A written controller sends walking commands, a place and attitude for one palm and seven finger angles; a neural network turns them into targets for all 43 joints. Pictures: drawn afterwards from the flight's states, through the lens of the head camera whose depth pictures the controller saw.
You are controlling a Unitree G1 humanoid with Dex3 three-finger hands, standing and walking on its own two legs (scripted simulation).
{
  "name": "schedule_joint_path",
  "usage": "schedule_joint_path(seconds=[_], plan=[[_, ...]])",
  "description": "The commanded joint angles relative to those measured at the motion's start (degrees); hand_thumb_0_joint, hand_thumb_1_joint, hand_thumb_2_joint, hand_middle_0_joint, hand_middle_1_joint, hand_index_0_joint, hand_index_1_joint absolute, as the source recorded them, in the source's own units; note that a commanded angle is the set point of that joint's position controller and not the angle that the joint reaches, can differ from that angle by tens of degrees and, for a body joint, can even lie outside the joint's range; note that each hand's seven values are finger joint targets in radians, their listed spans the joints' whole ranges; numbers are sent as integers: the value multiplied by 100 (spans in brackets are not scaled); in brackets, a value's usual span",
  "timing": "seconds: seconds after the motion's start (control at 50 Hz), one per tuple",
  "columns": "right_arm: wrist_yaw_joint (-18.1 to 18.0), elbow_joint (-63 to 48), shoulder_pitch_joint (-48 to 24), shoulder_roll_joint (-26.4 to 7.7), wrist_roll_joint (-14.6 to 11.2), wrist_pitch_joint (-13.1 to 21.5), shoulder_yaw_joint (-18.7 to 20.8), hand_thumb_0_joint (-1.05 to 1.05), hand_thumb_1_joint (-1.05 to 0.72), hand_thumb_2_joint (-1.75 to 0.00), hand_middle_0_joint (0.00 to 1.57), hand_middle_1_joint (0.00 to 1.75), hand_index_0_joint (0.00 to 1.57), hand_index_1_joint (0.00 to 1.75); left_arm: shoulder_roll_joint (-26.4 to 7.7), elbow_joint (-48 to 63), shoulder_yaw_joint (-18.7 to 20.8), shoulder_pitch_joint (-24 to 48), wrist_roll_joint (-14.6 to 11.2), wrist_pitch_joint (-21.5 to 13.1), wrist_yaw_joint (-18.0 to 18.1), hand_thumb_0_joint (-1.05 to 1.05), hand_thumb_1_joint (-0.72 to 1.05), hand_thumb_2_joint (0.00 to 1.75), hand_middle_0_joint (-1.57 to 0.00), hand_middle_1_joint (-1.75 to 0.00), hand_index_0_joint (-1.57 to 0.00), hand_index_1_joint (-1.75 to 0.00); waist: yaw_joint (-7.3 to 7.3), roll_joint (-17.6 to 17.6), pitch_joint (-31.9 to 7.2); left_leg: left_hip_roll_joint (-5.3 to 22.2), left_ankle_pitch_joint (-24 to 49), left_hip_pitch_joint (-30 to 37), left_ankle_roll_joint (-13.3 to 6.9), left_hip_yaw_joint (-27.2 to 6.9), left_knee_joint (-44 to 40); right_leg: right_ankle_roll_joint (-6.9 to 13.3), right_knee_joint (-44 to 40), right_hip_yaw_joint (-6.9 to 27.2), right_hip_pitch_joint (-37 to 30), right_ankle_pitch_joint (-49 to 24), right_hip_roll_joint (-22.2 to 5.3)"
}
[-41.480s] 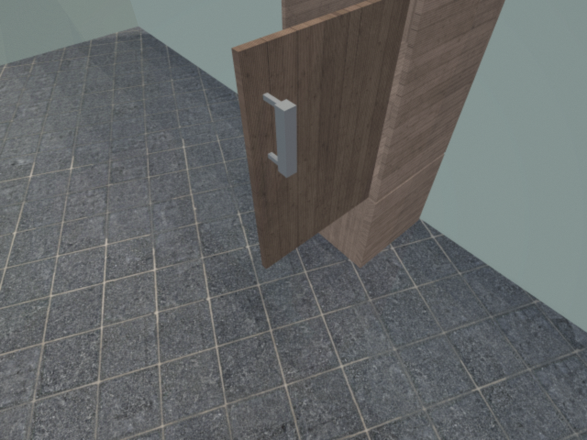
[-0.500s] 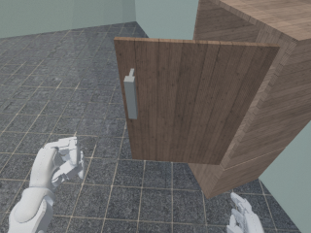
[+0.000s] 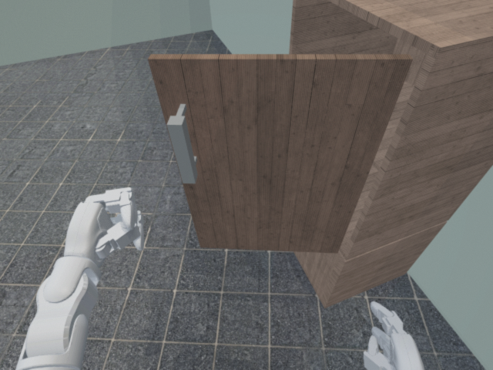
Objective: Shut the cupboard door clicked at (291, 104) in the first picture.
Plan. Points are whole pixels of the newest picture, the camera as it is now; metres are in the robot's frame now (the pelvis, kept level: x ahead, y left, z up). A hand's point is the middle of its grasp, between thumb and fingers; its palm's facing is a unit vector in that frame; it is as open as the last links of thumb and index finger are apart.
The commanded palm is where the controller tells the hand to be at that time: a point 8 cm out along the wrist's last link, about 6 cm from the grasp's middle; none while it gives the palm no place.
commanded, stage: bring the fist close to the handle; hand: left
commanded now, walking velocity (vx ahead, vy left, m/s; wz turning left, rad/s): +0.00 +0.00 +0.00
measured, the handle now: (186, 144) +0.48 +0.16 +0.11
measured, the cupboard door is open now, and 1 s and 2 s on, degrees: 66 66 52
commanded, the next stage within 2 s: push the door shut along its arc in 1.08 s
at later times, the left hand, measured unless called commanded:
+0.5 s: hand (174, 187) +0.36 +0.15 +0.12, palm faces +0.02 -1.00 -0.01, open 3.1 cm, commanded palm +0.34 +0.20 +0.12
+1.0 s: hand (179, 182) +0.38 +0.15 +0.11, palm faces +0.07 -1.00 -0.02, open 3.1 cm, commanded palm +0.36 +0.19 +0.12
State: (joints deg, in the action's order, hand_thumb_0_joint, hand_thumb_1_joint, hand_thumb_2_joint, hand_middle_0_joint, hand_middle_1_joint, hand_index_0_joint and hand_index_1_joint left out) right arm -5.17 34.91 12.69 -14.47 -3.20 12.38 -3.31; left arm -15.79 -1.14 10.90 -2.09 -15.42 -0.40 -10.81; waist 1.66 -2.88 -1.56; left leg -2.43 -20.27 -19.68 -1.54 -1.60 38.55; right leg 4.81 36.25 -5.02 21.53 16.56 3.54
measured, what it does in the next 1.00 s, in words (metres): stands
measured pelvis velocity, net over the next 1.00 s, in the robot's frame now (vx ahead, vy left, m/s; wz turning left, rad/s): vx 0.01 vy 0.01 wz -0.05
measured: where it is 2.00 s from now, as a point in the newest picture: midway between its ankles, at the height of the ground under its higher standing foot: outside the picture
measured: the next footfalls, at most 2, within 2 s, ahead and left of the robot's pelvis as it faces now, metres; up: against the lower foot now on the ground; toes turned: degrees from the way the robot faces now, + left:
none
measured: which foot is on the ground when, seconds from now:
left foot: down 0.00-1.00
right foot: down 0.00-1.00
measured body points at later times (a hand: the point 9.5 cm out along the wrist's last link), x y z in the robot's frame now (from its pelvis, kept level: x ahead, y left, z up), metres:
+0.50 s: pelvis +0.01 +0.00 +0.00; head +0.03 -0.02 +0.45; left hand +0.36 +0.21 +0.12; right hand +0.18 -0.23 -0.09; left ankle +0.00 +0.10 -0.72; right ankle +0.03 -0.06 -0.72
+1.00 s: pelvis +0.01 +0.01 +0.00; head +0.02 +0.00 +0.45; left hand +0.37 +0.20 +0.11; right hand +0.14 -0.23 -0.10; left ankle +0.00 +0.10 -0.72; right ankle +0.03 -0.06 -0.72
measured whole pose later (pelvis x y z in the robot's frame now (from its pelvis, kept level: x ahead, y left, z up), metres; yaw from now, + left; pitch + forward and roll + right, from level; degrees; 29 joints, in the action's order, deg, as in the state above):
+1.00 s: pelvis +0.01 +0.01 +0.00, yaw -3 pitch +3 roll +0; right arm -2.7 35.0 15.4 -13.4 -2.7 3.6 -1.8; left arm -10.5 -21.2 7.4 17.1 -9.3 -3.6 1.0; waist -0.3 -1.6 -2.0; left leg -2.7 -19.4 -18.4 -2.5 1.4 34.7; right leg 4.0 34.7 -1.8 21.9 15.8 3.5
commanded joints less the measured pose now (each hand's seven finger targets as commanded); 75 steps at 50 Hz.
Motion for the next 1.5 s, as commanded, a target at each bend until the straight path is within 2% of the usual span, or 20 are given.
schedule_joint_path(seconds=[0.0, 0.1, 0.2, 0.28, 0.36, 0.44, 0.48, 0.62, 0.66, 0.68, 0.78, 0.84, 0.9, 0.96, 1.08, 1.14, 1.2, 1.28, 1.38, 1.48], plan=[[-20, -961, -568, -596, -14, 246, 258, 0, -90, -90, 20, 30, 20, 30, -986, 1168, 544, 1581, -137, -221, 34, 0, 90, 90, -130, -150, -130, -150, 19, 430, -1265, 122, 832, -457, -4, -97, -383, -503, -814, 1226, -1261, -419, -733], [73, -928, -497, -543, 35, 208, 253, 0, -90, -90, 20, 30, 20, 30, -899, 1126, 685, 1620, -59, -510, 378, 0, 90, 90, -130, -150, -130, -150, 86, 506, -1471, 110, 1240, -407, 11, -24, -424, -579, -531, 1105, -1454, -1627, -717], [114, -894, -440, -597, -15, 52, 294, 0, -90, -90, 20, 30, 20, 30, -695, 548, 319, 1977, 168, -382, 404, 0, 90, 90, -130, -150, -130, -150, -60, 429, -1050, 110, 1039, -429, -14, 51, -438, -561, -624, 1109, -1100, -1272, -675], [58, -916, -433, -592, -30, -5, 299, 0, -90, -90, 20, 30, 20, 30, -534, 718, -12, 2908, 196, -338, 419, 0, 90, 90, -130, -150, -130, -150, -187, 139, -1343, 90, 1040, -100, -51, 28, -477, -463, -643, 957, -991, -993, -562], [46, -851, -391, -564, 7, -14, 306, 0, -90, -90, 20, 30, 20, 30, -579, 571, 170, 3067, 152, -526, 557, 0, 90, 90, -130, -150, -130, -150, -125, 440, -1763, 100, 1269, -27, -47, 14, -492, -480, -522, 873, -1247, -1450, -543], [89, -729, -304, -568, 6, -128, 301, 0, -90, -90, 20, 30, 20, 30, -568, -171, 210, 3170, 261, -506, 716, 0, 90, 90, -130, -150, -130, -150, -116, 464, -1510, 112, 1325, -130, -22, 22, -544, -445, -458, 758, -1106, -1560, -501], [120, -730, -277, -567, 1, -191, 292, 0, -90, -90, 20, 30, 20, 30, -315, -347, -85, 3449, 353, -432, 759, 0, 90, 90, -130, -150, -130, -150, -188, 201, -1388, 105, 1378, -18, -10, 24, -567, -397, -431, 657, -888, -1581, -467], [166, -765, -140, -566, 32, -325, 353, 0, -90, -90, 20, 30, 20, 30, 42, -343, -431, 4344, 450, -510, 997, 0, 90, 90, -130, -150, -130, -150, -272, 349, -1837, 164, 1812, 388, 4, -51, -547, -339, -323, 498, -851, -1868, -383], [197, -726, -101, -542, 55, -321, 370, 0, -90, -90, 20, 30, 20, 30, 159, -375, -463, 4451, 474, -635, 1115, 0, 90, 90, -130, -150, -130, -150, -249, 356, -1951, 179, 1989, 523, 28, -58, -542, -323, -277, 460, -821, -1976, -359], [207, -706, -77, -562, 74, -341, 377, 0, -90, -90, 20, 30, 20, 30, -49, -590, -178, 4151, 479, -654, 1187, 0, 90, 90, -130, -150, -130, -150, -120, 457, -1982, 172, 1984, 408, 36, -36, -558, -319, -273, 483, -952, -2002, -360], [273, -758, -145, -534, 80, -537, 351, 0, -90, -90, 20, 30, 20, 30, -187, -934, -41, 3857, 652, -662, 1331, 0, 90, 90, -130, -150, -130, -150, -54, 548, -1637, 152, 1661, 80, 22, 92, -718, -331, -387, 568, -1057, -1811, -399], [270, -837, -210, -540, 61, -632, 355, 0, -90, -90, 20, 30, 20, 30, -351, -889, 117, 3744, 626, -645, 1300, 0, 90, 90, -130, -150, -130, -150, -10, 498, -1576, 146, 1528, 17, -8, 147, -767, -339, -501, 658, -1191, -1741, -419], [233, -841, -218, -552, 37, -650, 369, 0, -90, -90, 20, 30, 20, 30, -325, -618, -25, 4169, 598, -757, 1197, 0, 90, 90, -130, -150, -130, -150, -147, 436, -1613, 170, 1453, 153, -32, 131, -772, -336, -563, 662, -1159, -1633, -388], [214, -842, -225, -527, 32, -557, 390, 0, -90, -90, 20, 30, 20, 30, -38, -279, -308, 4229, 507, -924, 1053, 0, 90, 90, -130, -150, -130, -150, -187, 64, -1841, 167, 1637, 461, -25, 97, -726, -302, -512, 613, -1091, -1796, -345], [143, -656, -211, -607, -1, -555, 361, 0, -90, -90, 20, 30, 20, 30, -12, -1273, -379, 4511, 443, -773, 939, 0, 90, 90, -130, -150, -130, -150, -366, 518, -1122, 133, 699, 83, -36, -18, -815, -349, -786, 605, -554, -665, -373], [151, -676, -251, -585, -1, -565, 352, 0, -90, -90, 20, 30, 20, 30, 28, -1320, -419, 4777, 482, -722, 1002, 0, 90, 90, -130, -150, -130, -150, -301, 236, -1377, 102, 651, 163, -32, -36, -816, -318, -754, 616, -589, -535, -397], [145, -657, -187, -632, 33, -596, 347, 0, -90, -90, 20, 30, 20, 30, -436, -1435, -58, 4876, 511, -817, 1053, 0, 90, 90, -130, -150, -130, -150, -258, 363, -1649, 120, 888, 131, -32, -21, -769, -326, -658, 643, -817, -834, -400], [147, -569, -162, -598, 36, -589, 316, 0, -90, -90, 20, 30, 20, 30, -504, -1653, -159, 5803, 561, -1137, 984, 0, 90, 90, -130, -150, -130, -150, -417, 359, -1639, 143, 877, 104, -36, -39, -746, -327, -579, 652, -719, -908, -387], [144, -447, 38, -666, 18, -656, 307, 0, -90, -90, 20, 30, 20, 30, -707, -2889, -27, 6128, 543, -1169, 723, 0, 90, 90, -130, -150, -130, -150, -481, 466, -1479, 106, 728, -251, -37, -37, -692, -331, -564, 692, -640, -864, -393], [177, -375, 296, -711, 13, -627, 373, 0, -90, -90, 20, 30, 20, 30, -715, -3343, -66, 6773, 490, -1353, 421, 0, 90, 90, -130, -150, -130, -150, -575, 298, -1887, 87, 965, -158, -50, -54, -554, -314, -423, 672, -563, -1168, -370]])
